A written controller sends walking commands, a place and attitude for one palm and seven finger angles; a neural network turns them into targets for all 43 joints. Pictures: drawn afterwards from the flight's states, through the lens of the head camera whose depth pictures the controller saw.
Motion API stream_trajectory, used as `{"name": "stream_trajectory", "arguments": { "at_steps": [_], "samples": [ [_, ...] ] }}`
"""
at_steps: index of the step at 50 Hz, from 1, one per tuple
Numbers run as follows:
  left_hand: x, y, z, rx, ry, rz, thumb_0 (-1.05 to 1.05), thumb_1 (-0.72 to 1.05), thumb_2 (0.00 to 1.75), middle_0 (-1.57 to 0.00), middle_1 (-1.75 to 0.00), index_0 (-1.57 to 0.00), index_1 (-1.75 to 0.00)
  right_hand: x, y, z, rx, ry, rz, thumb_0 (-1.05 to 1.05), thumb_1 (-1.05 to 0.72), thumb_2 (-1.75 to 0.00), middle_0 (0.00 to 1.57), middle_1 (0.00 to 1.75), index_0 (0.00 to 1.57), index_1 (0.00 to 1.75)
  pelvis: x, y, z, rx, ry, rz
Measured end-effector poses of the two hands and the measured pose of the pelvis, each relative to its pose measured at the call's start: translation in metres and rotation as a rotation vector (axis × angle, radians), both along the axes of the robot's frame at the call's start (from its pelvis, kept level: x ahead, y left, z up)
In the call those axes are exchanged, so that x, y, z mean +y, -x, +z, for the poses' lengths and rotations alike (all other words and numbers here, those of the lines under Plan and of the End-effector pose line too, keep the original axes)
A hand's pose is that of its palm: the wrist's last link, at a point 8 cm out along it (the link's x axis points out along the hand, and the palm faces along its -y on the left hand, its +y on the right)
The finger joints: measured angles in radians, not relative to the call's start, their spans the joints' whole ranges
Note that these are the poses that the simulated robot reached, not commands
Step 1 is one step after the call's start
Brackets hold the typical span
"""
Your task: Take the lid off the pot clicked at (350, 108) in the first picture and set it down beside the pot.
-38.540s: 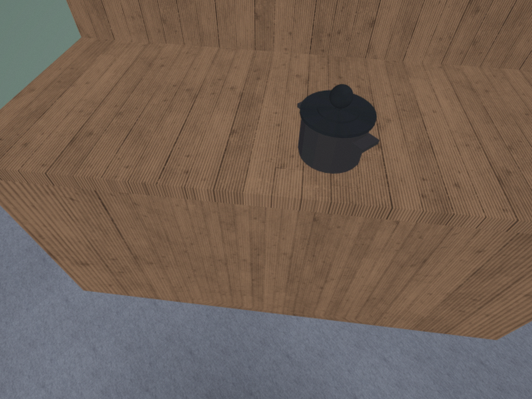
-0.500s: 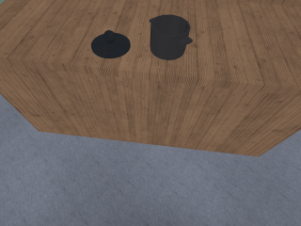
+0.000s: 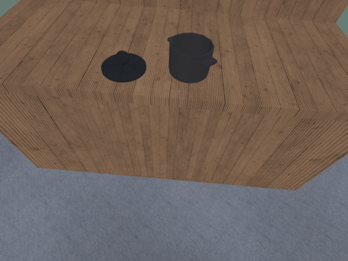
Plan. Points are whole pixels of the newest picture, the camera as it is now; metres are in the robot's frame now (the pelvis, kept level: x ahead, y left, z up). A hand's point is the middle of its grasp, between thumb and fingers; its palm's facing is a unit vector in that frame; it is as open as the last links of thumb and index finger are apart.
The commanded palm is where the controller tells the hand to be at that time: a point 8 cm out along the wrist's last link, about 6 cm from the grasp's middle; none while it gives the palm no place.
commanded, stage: stop stepping back and stand still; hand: left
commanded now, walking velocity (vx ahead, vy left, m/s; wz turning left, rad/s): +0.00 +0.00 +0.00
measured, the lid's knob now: (122, 57) +0.74 +0.21 +0.02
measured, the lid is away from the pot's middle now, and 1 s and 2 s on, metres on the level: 0.24 0.24 0.24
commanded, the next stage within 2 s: let the arm hang, fingers relaxed in 0.54 s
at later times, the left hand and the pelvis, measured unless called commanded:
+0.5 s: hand out of the picture +0.02 +0.18 -0.18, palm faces +0.06 -0.98 -0.19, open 7.3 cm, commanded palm none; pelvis +0.02 +0.01 +0.00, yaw +0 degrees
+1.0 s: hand out of the picture +0.03 +0.19 -0.19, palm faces +0.07 -0.98 -0.19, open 7.3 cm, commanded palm none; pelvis +0.04 +0.02 -0.01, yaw +1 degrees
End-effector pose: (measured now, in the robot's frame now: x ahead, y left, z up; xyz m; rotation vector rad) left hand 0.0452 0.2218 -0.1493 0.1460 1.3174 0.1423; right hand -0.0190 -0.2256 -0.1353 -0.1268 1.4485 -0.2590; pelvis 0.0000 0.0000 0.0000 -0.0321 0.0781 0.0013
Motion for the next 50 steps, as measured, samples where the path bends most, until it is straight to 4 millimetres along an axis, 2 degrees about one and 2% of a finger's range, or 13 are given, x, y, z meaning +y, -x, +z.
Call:
{"name": "stream_trajectory", "arguments": {
  "at_steps": [3, 10, 17, 24, 32, 37, 46, 50],
  "samples": [
    [0.001, 0.006, -0.006, 0.022, -0.001, 0.013, 0.00, 0.92, 0.90, -0.20, -0.30, -0.20, -0.30, 0.005, 0.006, -0.002, 0.025, 0.000, -0.009, 0.00, -0.91, -0.90, 0.20, 0.30, 0.20, 0.30, 0.001, -0.001, -0.003, 0.000, -0.010, -0.007],
    [0.006, 0.013, 0.001, 0.051, -0.008, 0.023, 0.00, 0.92, 0.90, -0.20, -0.30, -0.20, -0.30, 0.018, 0.017, 0.001, 0.046, -0.021, -0.036, 0.00, -0.91, -0.90, 0.20, 0.30, 0.20, 0.30, 0.004, -0.008, 0.003, -0.024, -0.002, -0.006],
    [0.008, 0.020, -0.007, 0.074, -0.010, 0.036, 0.00, 0.93, 0.90, -0.20, -0.30, -0.20, -0.30, 0.028, 0.023, -0.006, 0.079, -0.038, -0.038, 0.00, -0.91, -0.90, 0.20, 0.30, 0.20, 0.30, 0.006, -0.010, -0.005, -0.010, -0.004, -0.005],
    [0.010, 0.027, 0.002, 0.089, -0.004, 0.054, 0.00, 0.93, 0.90, -0.20, -0.30, -0.20, -0.30, 0.032, 0.015, 0.002, 0.054, -0.035, -0.042, 0.00, -0.90, -0.90, 0.20, 0.30, 0.20, 0.30, 0.011, -0.016, 0.004, -0.037, -0.001, -0.004],
    [0.012, 0.032, -0.008, 0.116, 0.002, 0.063, 0.00, 0.93, 0.90, -0.20, -0.30, -0.20, -0.30, 0.035, 0.013, -0.007, 0.079, -0.028, -0.030, 0.00, -0.90, -0.90, 0.20, 0.30, 0.20, 0.30, 0.015, -0.018, -0.006, -0.009, 0.007, -0.001],
    [0.013, 0.034, -0.005, 0.133, 0.009, 0.070, 0.00, 0.93, 0.90, -0.20, -0.30, -0.20, -0.30, 0.037, 0.007, -0.002, 0.067, -0.021, -0.032, 0.00, -0.91, -0.90, 0.20, 0.30, 0.20, 0.30, 0.019, -0.022, -0.001, -0.026, 0.002, -0.005],
    [0.015, 0.018, -0.007, 0.103, -0.003, 0.077, 0.00, 0.93, 0.90, -0.20, -0.30, -0.20, -0.30, 0.041, 0.008, -0.007, 0.120, -0.043, -0.027, 0.00, -0.90, -0.90, 0.20, 0.30, 0.20, 0.30, 0.017, -0.032, -0.006, -0.012, 0.005, 0.012],
    [0.016, 0.024, -0.012, 0.107, -0.002, 0.074, 0.00, 0.92, 0.90, -0.20, -0.30, -0.20, -0.30, 0.039, -0.011, -0.011, 0.104, -0.038, -0.006, 0.00, -0.90, -0.90, 0.20, 0.30, 0.20, 0.30, 0.022, -0.036, -0.011, -0.017, 0.000, 0.010]
  ]
}}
